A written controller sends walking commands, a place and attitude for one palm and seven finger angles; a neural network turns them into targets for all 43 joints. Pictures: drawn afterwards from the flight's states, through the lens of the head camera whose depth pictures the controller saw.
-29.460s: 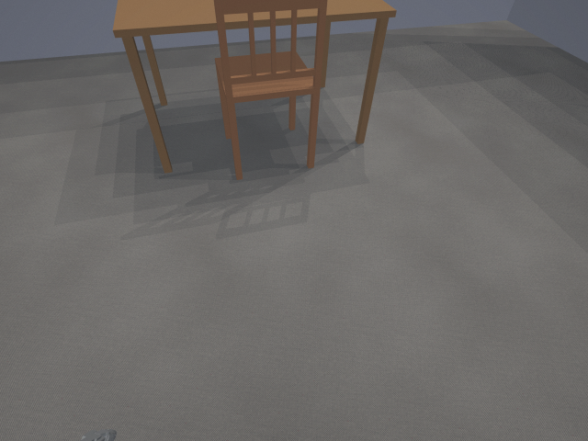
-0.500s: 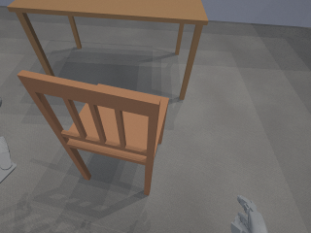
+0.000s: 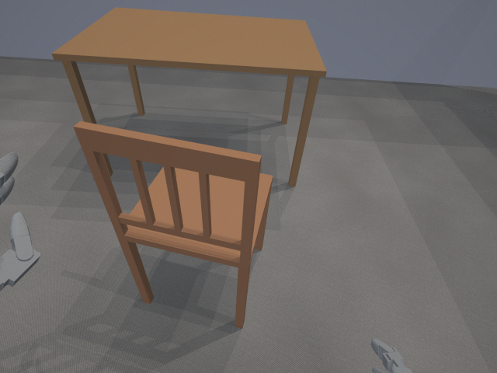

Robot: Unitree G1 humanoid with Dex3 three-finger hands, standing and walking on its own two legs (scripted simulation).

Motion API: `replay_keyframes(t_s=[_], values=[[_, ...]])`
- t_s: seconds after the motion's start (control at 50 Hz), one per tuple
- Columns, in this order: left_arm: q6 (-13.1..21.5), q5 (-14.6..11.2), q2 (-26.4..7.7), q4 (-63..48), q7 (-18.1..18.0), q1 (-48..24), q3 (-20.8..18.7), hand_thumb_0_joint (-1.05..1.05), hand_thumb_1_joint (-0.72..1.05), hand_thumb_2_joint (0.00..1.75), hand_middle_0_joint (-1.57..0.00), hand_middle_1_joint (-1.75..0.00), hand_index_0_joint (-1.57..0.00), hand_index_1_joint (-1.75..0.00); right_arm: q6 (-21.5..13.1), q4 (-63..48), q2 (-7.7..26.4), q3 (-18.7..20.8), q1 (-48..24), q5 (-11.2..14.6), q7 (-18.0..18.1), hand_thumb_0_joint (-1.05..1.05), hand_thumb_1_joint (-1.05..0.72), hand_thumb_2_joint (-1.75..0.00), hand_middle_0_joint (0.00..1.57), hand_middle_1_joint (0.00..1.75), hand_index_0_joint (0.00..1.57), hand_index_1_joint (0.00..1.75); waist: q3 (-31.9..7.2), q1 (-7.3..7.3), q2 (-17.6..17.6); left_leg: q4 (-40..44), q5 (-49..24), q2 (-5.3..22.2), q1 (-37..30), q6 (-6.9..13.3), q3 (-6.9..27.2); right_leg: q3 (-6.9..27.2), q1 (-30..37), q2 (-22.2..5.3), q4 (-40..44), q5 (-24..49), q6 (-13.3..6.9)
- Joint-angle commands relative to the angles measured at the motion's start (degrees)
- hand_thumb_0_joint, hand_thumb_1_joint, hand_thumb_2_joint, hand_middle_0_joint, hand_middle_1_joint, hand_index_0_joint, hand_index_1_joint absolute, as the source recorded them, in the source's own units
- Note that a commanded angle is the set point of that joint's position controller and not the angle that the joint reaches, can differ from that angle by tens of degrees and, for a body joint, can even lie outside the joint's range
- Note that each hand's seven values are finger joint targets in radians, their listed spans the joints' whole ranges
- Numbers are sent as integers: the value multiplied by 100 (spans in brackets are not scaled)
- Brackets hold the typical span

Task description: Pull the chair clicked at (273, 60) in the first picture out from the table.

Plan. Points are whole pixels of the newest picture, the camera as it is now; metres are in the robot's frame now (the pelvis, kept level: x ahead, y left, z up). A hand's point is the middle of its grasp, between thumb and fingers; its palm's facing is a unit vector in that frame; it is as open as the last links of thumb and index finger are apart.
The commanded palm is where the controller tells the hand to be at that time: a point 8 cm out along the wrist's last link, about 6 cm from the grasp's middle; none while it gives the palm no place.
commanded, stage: stop stepping back and stand still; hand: left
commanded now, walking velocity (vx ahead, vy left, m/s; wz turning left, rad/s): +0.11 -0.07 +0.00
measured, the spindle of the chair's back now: (174, 198) +0.56 +0.19 -0.09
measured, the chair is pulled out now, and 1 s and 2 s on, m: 0.66 0.66 0.66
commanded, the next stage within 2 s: let the arm hang, fingers relaxed in 0.20 s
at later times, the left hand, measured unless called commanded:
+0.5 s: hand out of the picture +0.14 +0.21 -0.10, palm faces +0.06 -0.96 -0.27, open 7.4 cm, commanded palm none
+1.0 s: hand out of the picture -0.07 +0.16 -0.16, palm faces +0.05 -0.98 -0.21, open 7.3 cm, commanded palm none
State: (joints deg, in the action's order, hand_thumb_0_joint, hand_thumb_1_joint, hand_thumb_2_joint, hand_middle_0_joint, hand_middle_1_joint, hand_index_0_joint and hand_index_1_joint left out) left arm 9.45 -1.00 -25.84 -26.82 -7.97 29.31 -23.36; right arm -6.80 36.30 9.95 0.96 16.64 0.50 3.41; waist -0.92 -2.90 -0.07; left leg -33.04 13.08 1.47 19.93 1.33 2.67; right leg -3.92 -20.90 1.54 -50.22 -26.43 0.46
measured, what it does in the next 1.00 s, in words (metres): steps on the spot: right foot, then left foot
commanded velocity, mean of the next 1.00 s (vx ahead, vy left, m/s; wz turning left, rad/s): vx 0.02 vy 0.00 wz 0.00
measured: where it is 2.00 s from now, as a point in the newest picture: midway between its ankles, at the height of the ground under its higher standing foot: outside the picture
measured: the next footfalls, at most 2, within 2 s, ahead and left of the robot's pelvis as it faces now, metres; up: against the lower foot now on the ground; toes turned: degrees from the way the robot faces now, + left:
right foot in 0.06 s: +0.03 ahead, -0.11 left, -0.02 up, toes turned +3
left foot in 0.28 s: +0.06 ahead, +0.12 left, -0.01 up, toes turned +1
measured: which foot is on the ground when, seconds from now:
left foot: down 0.00-0.08, up 0.10-0.26, down 0.28-1.00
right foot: up 0.00-0.04, down 0.06-1.00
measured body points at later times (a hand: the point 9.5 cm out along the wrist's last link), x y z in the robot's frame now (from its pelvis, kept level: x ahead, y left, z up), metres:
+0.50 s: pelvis -0.03 +0.01 -0.01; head -0.03 +0.01 +0.44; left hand +0.13 +0.26 -0.08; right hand +0.10 -0.22 -0.12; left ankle +0.02 +0.12 -0.73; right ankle -0.01 -0.11 -0.74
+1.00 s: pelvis -0.02 +0.00 +0.01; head +0.00 -0.01 +0.46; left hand -0.08 +0.22 -0.14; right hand -0.04 -0.22 -0.16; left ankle +0.02 +0.12 -0.73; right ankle -0.01 -0.11 -0.73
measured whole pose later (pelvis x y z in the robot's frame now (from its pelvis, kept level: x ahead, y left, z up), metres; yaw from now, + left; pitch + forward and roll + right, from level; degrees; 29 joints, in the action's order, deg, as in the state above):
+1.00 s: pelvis -0.02 +0.00 +0.01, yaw +2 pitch -1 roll +0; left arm -1.2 0.3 -8.4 63.1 -1.9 21.5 1.7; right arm 0.6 62.8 8.2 0.1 20.4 -0.5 1.5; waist 3.6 0.0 1.7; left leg -26.0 10.1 0.3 14.7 -0.4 1.2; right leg -0.1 -11.4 1.2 -26.5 -13.8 -1.2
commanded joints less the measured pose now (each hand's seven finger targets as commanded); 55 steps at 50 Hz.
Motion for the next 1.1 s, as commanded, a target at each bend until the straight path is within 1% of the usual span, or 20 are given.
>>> replay_keyframes(t_s=[0.0,0.02,0.06,0.08,0.12,0.16,0.2,0.26,0.28,0.3,0.32,0.36,0.4,0.44,0.46,0.52,0.58,0.6,0.7,1.08], values=[[486,-148,-910,-1202,-87,410,-806,0,90,90,-20,-30,-20,-30,-334,-848,789,150,-788,1,7,0,-90,-90,20,30,20,30,-65,357,1350,1623,2511,691,996,170,677,-267,1748,12,2526,12,-209],[501,-99,-1030,-1101,-79,363,-868,0,90,90,-20,-30,-20,-30,-297,-780,750,125,-739,-47,35,0,-90,-90,20,30,20,30,94,304,1026,1024,2151,433,1030,109,386,57,1809,-193,3259,218,-293],[570,-173,-1251,-1096,-52,-322,-994,0,90,90,-20,-30,-20,-30,-235,-667,720,166,-604,-49,56,0,-90,-90,20,30,20,30,-8,159,-661,-1727,1236,-261,694,-114,-443,1929,945,-1553,4099,332,-1017],[462,-153,-906,-788,-56,-429,-690,0,90,90,-20,-30,-20,-30,-262,-584,859,301,-471,67,23,0,-90,-90,20,30,20,30,-6,183,-1546,-2565,906,-269,694,-129,-156,2824,396,-2068,4330,-260,-1255],[468,-175,-778,-793,-46,-806,-504,0,90,90,-20,-30,-20,-30,-287,-540,862,207,-666,43,-19,0,-90,-90,20,30,20,30,431,63,-802,-2477,721,14,301,-84,131,2281,-364,-2067,4220,-21,-1285],[549,-62,-815,-769,-96,-1021,-465,0,90,90,-20,-30,-20,-30,-332,-557,680,47,-948,-26,56,0,-90,-90,20,30,20,30,497,121,-412,-776,731,59,-210,50,-268,1371,-115,-1608,3882,200,-903],[589,-32,-798,-906,-175,-950,-450,0,90,90,-20,-30,-20,-30,-460,-607,706,63,-947,-41,140,0,-90,-90,20,30,20,30,279,204,-161,612,602,-113,-879,109,-552,1151,236,-1249,3641,-9,-671],[630,-84,-860,-1583,-206,-672,-519,0,90,90,-20,-30,-20,-30,-533,-844,936,176,-936,13,163,0,-90,-90,20,30,20,30,-26,326,709,1583,-536,778,-1326,366,551,817,589,-555,2493,1088,-232],[-562,533,1086,3088,573,-340,1770,0,90,90,-20,-30,-20,-30,-273,370,1475,407,-248,-177,-429,0,-90,-90,20,30,20,30,218,-138,819,745,-1944,1134,-738,577,1270,190,-620,-506,746,1639,-43],[-985,346,1113,3244,662,-548,1595,0,90,90,-20,-30,-20,-30,216,362,992,298,-32,-143,-401,0,-90,-90,20,30,20,30,-150,-5,1123,1266,-2203,1233,-423,850,1452,281,-397,-245,281,-118,16],[-1058,281,1242,3407,679,-652,1767,0,90,90,-20,-30,-20,-30,301,178,945,231,-223,-236,-358,0,-90,-90,20,30,20,30,-257,110,774,1253,-2056,1434,-220,1011,1737,550,-441,-240,-183,-556,53],[-1006,316,1151,4034,735,-732,1851,0,90,90,-20,-30,-20,-30,388,58,990,198,-488,-348,-351,0,-90,-90,20,30,20,30,-442,366,-139,1006,-1998,1239,-328,922,1386,445,-54,-307,406,-335,-4],[-977,312,1045,4864,738,-766,1938,0,90,90,-20,-30,-20,-30,490,250,970,148,-594,-267,-337,0,-90,-90,20,30,20,30,-391,519,-308,698,-1475,706,-139,484,721,329,919,-251,1971,1053,-36],[-1026,298,649,5575,686,-1021,1991,0,90,90,-20,-30,-20,-30,559,471,834,121,-474,-192,-351,0,-90,-90,20,30,20,30,38,371,27,806,164,152,211,165,413,1036,1003,-603,2629,1154,-273],[-1041,296,510,5889,691,-1096,2044,0,90,90,-20,-30,-20,-30,598,587,792,105,-382,-191,-382,0,-90,-90,20,30,20,30,220,278,571,961,729,55,111,117,403,1124,663,-723,2713,695,-353],[-999,251,482,6802,695,-1319,2157,0,90,90,-20,-30,-20,-30,725,994,830,120,-190,-186,-337,0,-90,-90,20,30,20,30,602,171,-348,847,1079,66,-153,70,378,1225,-9,-633,3073,-104,-480],[-956,223,920,7371,651,-954,2103,0,90,90,-20,-30,-20,-30,642,1377,575,81,68,-216,-270,0,-90,-90,20,30,20,30,82,204,1070,1175,760,257,-510,103,465,1012,464,-483,2837,801,-429],[-955,200,901,7556,648,-853,2143,0,90,90,-20,-30,-20,-30,635,1466,549,70,125,-195,-259,0,-90,-90,20,30,20,30,-3,247,1169,1295,784,305,-439,118,515,883,705,-436,2747,1023,-394],[-943,167,1013,8175,641,-742,2280,0,90,90,-20,-30,-20,-30,628,1864,527,79,442,-137,-201,0,-90,-90,20,30,20,30,137,235,183,1229,359,337,-562,149,456,885,779,-545,2928,1304,-410],[-915,141,1318,8797,536,-552,2338,0,90,90,-20,-30,-20,-30,642,2571,109,-14,860,-129,-143,0,-90,-90,20,30,20,30,811,238,33,1197,138,278,-524,126,249,982,468,-590,3120,1066,-459]])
